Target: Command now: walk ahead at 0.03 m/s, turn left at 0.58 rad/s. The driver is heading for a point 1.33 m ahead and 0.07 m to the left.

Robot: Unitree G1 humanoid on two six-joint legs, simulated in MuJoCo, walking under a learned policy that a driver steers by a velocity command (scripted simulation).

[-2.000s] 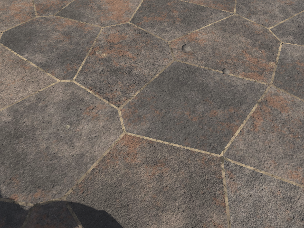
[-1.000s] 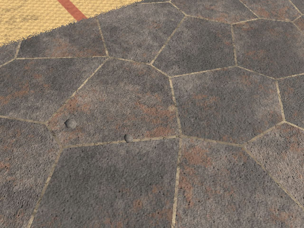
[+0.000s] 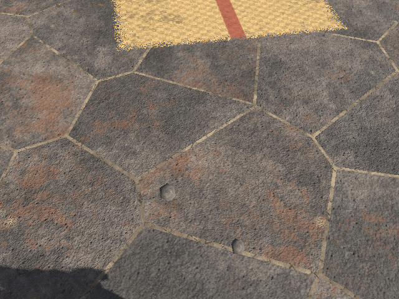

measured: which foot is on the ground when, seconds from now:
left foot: down 0.00-0.20, up 0.22-0.60, down 0.62-1.00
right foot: up 0.00-0.16, down 0.18-0.62, up 0.64-0.90, down 0.92-1.00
